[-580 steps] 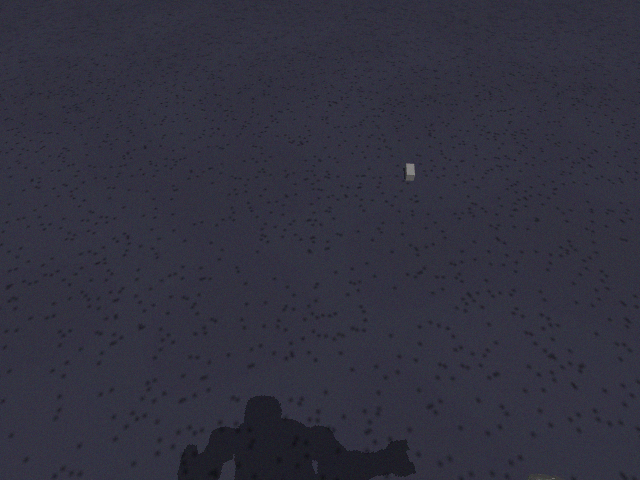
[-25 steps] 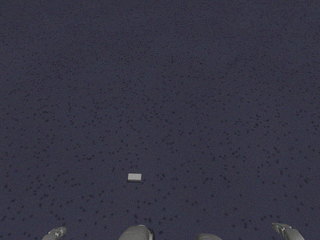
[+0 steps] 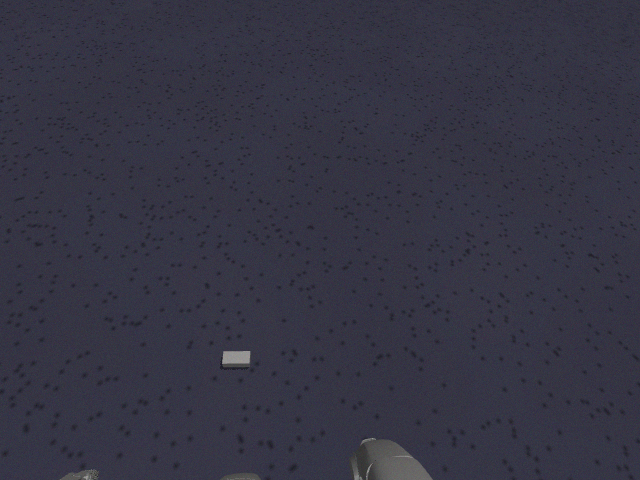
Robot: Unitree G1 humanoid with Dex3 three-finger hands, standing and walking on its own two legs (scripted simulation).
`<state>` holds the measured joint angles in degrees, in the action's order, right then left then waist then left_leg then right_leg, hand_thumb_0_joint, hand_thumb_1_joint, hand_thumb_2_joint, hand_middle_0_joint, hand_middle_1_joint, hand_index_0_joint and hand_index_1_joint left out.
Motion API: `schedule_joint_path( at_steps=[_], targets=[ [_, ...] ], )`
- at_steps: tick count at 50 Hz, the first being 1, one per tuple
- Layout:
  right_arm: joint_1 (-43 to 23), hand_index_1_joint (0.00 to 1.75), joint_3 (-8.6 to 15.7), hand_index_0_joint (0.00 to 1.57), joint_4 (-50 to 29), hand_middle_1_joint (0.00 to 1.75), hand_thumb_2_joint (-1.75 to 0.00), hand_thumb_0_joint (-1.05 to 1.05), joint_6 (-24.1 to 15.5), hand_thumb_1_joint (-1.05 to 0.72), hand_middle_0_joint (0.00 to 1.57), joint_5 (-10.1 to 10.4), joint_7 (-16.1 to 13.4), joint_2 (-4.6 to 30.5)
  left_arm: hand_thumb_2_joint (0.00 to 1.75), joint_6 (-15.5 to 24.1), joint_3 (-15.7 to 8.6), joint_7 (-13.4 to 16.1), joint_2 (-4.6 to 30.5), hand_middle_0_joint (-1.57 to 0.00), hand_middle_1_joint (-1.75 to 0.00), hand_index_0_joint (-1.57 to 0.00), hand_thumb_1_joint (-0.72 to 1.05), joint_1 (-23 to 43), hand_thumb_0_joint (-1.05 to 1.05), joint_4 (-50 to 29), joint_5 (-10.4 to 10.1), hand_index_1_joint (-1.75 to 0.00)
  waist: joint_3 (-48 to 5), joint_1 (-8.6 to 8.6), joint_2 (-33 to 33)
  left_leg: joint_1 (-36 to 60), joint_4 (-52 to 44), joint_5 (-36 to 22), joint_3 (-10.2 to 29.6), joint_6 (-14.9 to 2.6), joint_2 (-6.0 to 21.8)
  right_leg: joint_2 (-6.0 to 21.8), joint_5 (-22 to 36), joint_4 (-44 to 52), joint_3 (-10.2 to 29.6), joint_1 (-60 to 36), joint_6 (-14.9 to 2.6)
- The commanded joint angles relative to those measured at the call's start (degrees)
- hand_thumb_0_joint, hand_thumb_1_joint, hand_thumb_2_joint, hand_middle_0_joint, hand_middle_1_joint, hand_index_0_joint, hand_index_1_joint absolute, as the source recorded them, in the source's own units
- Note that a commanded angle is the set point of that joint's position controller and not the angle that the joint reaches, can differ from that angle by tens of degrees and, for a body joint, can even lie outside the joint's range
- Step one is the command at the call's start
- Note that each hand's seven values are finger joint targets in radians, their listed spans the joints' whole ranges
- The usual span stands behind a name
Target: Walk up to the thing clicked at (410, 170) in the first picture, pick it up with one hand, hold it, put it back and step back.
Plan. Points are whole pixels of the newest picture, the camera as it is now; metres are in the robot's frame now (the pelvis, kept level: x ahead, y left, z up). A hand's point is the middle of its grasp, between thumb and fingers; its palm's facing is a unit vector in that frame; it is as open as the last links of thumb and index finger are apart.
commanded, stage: walk up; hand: left
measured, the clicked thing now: (236, 359) +0.49 +0.20 -0.75
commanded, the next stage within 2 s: none
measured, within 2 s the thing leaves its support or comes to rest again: neither
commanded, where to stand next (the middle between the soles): +0.04 -0.02 m, yaw +1 degrees
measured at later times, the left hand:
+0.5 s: hand out of the picture +0.09 +0.25 -0.14, palm faces +0.04 -0.91 -0.40, open 7.4 cm
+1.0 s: hand out of the picture +0.05 +0.25 -0.15, palm faces +0.00 -0.93 -0.37, open 7.4 cm
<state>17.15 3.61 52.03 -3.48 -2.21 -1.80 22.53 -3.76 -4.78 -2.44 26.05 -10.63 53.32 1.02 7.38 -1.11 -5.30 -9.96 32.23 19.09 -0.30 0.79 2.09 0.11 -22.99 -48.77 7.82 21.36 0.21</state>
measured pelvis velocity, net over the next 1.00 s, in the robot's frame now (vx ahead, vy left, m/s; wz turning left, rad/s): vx -0.01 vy -0.02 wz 0.02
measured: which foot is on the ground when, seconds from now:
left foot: down 0.00-1.00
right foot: up 0.00-0.06, down 0.08-0.66, up 0.68-0.92, down 0.94-1.00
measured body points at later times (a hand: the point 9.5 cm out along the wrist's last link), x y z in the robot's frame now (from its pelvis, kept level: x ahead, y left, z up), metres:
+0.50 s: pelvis -0.01 -0.02 -0.01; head +0.01 -0.03 +0.44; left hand +0.09 +0.30 -0.12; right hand +0.08 -0.33 -0.13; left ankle -0.01 +0.10 -0.73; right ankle +0.03 -0.16 -0.73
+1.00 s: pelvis -0.01 -0.02 +0.00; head +0.01 -0.02 +0.45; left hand +0.05 +0.30 -0.13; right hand +0.06 -0.34 -0.12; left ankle -0.03 +0.11 -0.73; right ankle +0.00 -0.13 -0.73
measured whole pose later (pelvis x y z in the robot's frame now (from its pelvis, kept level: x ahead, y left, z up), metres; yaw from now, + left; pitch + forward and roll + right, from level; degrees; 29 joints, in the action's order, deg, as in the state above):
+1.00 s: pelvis -0.01 -0.02 +0.00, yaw +1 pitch -4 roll -1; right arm 13.2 2.4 54.4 -2.0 -0.8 0.2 22.1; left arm -0.1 -3.2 -1.7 22.6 -10.7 57.9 1.7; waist 6.0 -0.1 0.1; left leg -10.9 35.2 20.7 -0.5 0.5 2.6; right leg -0.8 -17.2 -33.7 -1.5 12.3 -1.6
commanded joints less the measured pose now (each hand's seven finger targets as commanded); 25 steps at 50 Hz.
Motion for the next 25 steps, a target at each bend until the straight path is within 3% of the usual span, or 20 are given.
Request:
schedule_joint_path(
  at_steps=[1,2,3,4,5,6,8,9,12,14,15,16,17,18,19,21,22,23,24,25],
  targets=[
    [-5.28,0.3,2.84,0.2,-5.88,0.3,-0.9,0.0,0.79,-0.9,0.2,0.48,0.59,14.65,0.9,3.11,-1.36,0.97,6.1,-0.2,-0.3,-0.2,0.9,-0.63,0.0,-2.47,-0.56,-0.3,-4.13,1.33,19.57,-7.06,-3.41,-23.52,5.55,-9.32,8.92,-1.24,4.18,15.1,-9.46,-12.14,-0.83],
    [-5.77,0.3,2.27,0.2,-6.13,0.3,-0.9,0.0,1.46,-0.9,0.2,1.24,0.6,13.46,0.9,3.4,-1.36,1.33,5.74,-0.2,-0.3,-0.2,0.9,-2.82,0.0,-1.29,-0.51,-0.3,-5.6,2.71,16.44,-7.38,1.39,-23.48,4.12,-7.56,7.2,-2.0,9.69,22.15,-9.91,-16.18,-1.8],
    [-3.76,0.3,1.31,0.2,-5.97,0.3,-0.9,0.0,1.87,-0.9,0.2,1.86,0.51,11.03,0.9,3.88,-2.0,1.63,8.24,-0.2,-0.3,-0.2,0.9,-3.64,0.0,-1.3,0.04,-0.3,-7.49,3.13,8.89,-9.73,7.35,-17.32,3.52,-5.15,5.06,1.23,14.65,25.12,-4.75,-20.4,-2.47],
    [-0.93,0.3,0.5,0.2,-6.5,0.3,-0.9,0.0,2.01,-0.9,0.2,2.59,0.37,8.71,0.9,4.4,-3.25,1.86,13.36,-0.2,-0.3,-0.2,0.9,-3.07,0.0,-2.56,0.97,-0.3,-9.04,1.97,-3.86,-14.57,17.0,-3.16,2.15,-2.09,-0.32,12.62,22.05,28.32,12.39,-21.5,-6.27],
    [-3.28,0.3,0.8,0.2,-6.39,0.3,-0.9,0.0,2.58,-0.9,0.2,2.92,-0.64,9.71,0.9,4.18,-2.6,1.88,14.16,-0.2,-0.3,-0.2,0.9,0.45,0.0,-4.3,0.2,-0.3,-9.75,2.71,-5.33,-11.22,21.79,18.19,4.32,-1.76,-3.07,20.53,20.0,30.4,19.56,-11.94,-14.78],
    [-3.2,0.3,1.52,0.2,-4.8,0.3,-0.9,0.0,2.75,-0.9,0.2,2.78,-0.83,11.47,0.9,4.06,-2.24,1.8,12.8,-0.2,-0.3,-0.2,0.9,2.62,0.0,-4.93,0.37,-0.3,-7.28,1.82,-3.29,-7.97,24.38,19.35,7.05,-1.66,-2.44,20.15,17.3,30.04,18.49,-6.1,-16.02],
    [-1.76,0.3,1.25,0.2,-2.78,0.3,-0.9,0.0,2.73,-0.9,0.2,3.14,-0.45,11.38,0.9,4.11,-1.37,2.36,10.27,-0.2,-0.3,-0.2,0.9,6.05,0.0,-5.19,0.06,-0.3,-5.54,0.23,-2.57,-9.63,22.27,15.02,7.6,-1.69,-1.87,14.12,18.04,27.28,8.68,-6.96,-11.99],
    [-0.09,0.3,0.9,0.2,-1.6,0.3,-0.9,0.0,2.62,-0.9,0.2,3.32,-0.31,10.97,0.9,4.37,-1.38,2.56,10.23,-0.2,-0.3,-0.2,0.9,6.4,0.0,-5.22,0.21,-0.3,-6.49,-0.03,-5.28,-8.69,18.47,11.74,6.11,-1.21,-1.28,13.26,16.65,26.89,7.09,-7.48,-10.85],
    [-0.65,0.3,0.75,0.2,0.13,0.3,-0.9,0.0,2.75,-0.9,0.2,1.99,0.49,10.6,0.9,4.82,-1.23,2.69,10.43,-0.2,-0.3,-0.2,0.9,5.37,0.0,-4.5,0.03,-0.3,-6.99,0.84,-4.75,-5.74,6.83,8.24,2.39,-0.97,-1.35,13.0,16.71,25.38,5.5,-7.44,-10.21],
    [0.77,0.3,1.17,0.2,1.13,0.3,-0.9,0.0,2.91,-0.9,0.2,0.86,0.81,10.11,0.9,4.69,-1.16,2.92,10.74,-0.2,-0.3,-0.2,0.9,6.93,0.0,-4.37,-0.89,-0.3,-7.63,-0.98,-3.16,-0.16,-3.86,-1.95,1.66,-1.63,-1.99,13.31,21.58,20.91,4.61,-5.04,-8.44],
    [-0.65,0.3,1.78,0.2,0.55,0.3,-0.9,0.0,2.98,-0.9,0.2,0.15,1.01,11.48,0.9,4.6,-0.76,3.18,9.67,-0.2,-0.3,-0.2,0.9,6.05,0.0,-4.24,-1.24,-0.3,-7.23,-0.59,-0.27,0.99,-6.55,-7.78,5.13,-2.44,-0.58,12.0,22.66,19.1,3.76,-3.25,-6.59],
    [-3.37,0.3,2.53,0.2,-0.97,0.3,-0.9,0.0,3.0,-0.9,0.2,-0.25,1.37,14.5,0.9,4.65,-0.59,3.59,8.4,-0.2,-0.3,-0.2,0.9,4.65,0.0,-4.14,-1.7,-0.3,-7.85,0.87,6.54,-0.8,-8.97,-14.03,13.98,-5.05,5.63,7.67,18.31,15.5,0.31,-3.27,-3.97],
    [-8.47,0.3,2.83,0.2,-2.24,0.3,-0.9,0.0,3.03,-0.9,0.2,0.57,1.98,16.11,0.9,4.59,-0.44,3.95,7.94,-0.2,-0.3,-0.2,0.9,5.16,0.0,-3.21,-2.2,-0.3,-6.68,1.97,10.11,-6.06,-9.9,-14.3,16.72,-9.05,8.87,1.25,5.73,12.14,-5.94,-5.85,-2.2],
    [-9.74,0.3,2.69,0.2,-2.12,0.3,-0.9,0.0,3.02,-0.9,0.2,0.77,2.44,14.96,0.9,4.56,-0.63,4.19,7.77,-0.2,-0.3,-0.2,0.9,4.96,0.0,-1.95,-1.74,-0.3,-6.55,2.18,10.92,-8.91,-10.01,-14.79,16.8,-10.72,10.42,0.13,1.28,10.56,-7.56,-10.02,-2.03],
    [-10.48,0.3,2.32,0.2,-2.08,0.3,-0.9,0.0,3.07,-0.9,0.2,0.9,2.61,13.8,0.9,4.87,-0.43,4.27,7.07,-0.2,-0.3,-0.2,0.9,3.61,0.0,-1.46,-1.58,-0.3,-7.57,2.85,10.63,-8.07,-8.39,-16.68,14.4,-10.14,9.32,0.56,3.05,12.13,-6.95,-11.21,-2.4],
    [-10.86,0.3,2.06,0.2,-2.03,0.3,-0.9,0.0,3.66,-0.9,0.2,1.29,2.58,12.11,0.9,5.83,-0.69,4.37,8.35,-0.2,-0.3,-0.2,0.9,2.45,0.0,-0.43,-1.22,-0.3,-8.41,3.06,9.79,-8.52,-3.63,-15.74,9.07,-6.07,4.08,4.58,15.13,17.85,-2.97,-13.25,-3.56],
    [-10.99,0.3,2.12,0.2,-2.33,0.3,-0.9,0.0,3.97,-0.9,0.2,1.46,2.5,11.83,0.9,6.25,-1.02,4.47,10.21,-0.2,-0.3,-0.2,0.9,0.81,0.0,0.02,-0.92,-0.3,-9.04,3.12,7.95,-9.93,0.8,-13.03,7.13,-4.26,1.38,8.43,18.08,20.85,2.03,-14.27,-5.49],
    [-10.82,0.3,2.05,0.2,-2.36,0.3,-0.9,0.0,4.45,-0.9,0.2,1.44,2.49,10.77,0.9,6.32,-1.46,4.67,12.65,-0.2,-0.3,-0.2,0.9,0.67,0.0,0.51,-0.79,-0.3,-8.98,2.67,3.47,-9.61,7.2,-7.55,4.48,-2.58,-1.95,13.98,19.44,24.26,8.43,-12.46,-9.31],
    [-9.68,0.3,2.04,0.2,-2.12,0.3,-0.9,0.0,4.95,-0.9,0.2,1.18,2.63,10.13,0.9,6.32,-1.6,4.84,14.05,-0.2,-0.3,-0.2,0.9,3.02,0.0,-0.19,-0.68,-0.3,-8.19,1.52,-0.27,-9.31,12.28,1.47,3.05,-1.75,-3.23,18.68,20.5,25.94,13.35,-9.48,-12.8],
    [-8.24,0.3,2.35,0.2,-1.81,0.3,-0.9,0.0,5.37,-0.9,0.2,0.8,2.85,10.26,0.9,6.38,-1.61,5.06,14.31,-0.2,-0.3,-0.2,0.9,5.23,0.0,-1.14,-0.33,-0.3,-7.45,0.72,-2.75,-8.66,16.75,9.86,3.38,-1.83,-2.88,21.03,19.85,26.81,15.26,-5.62,-14.87]
  ],
)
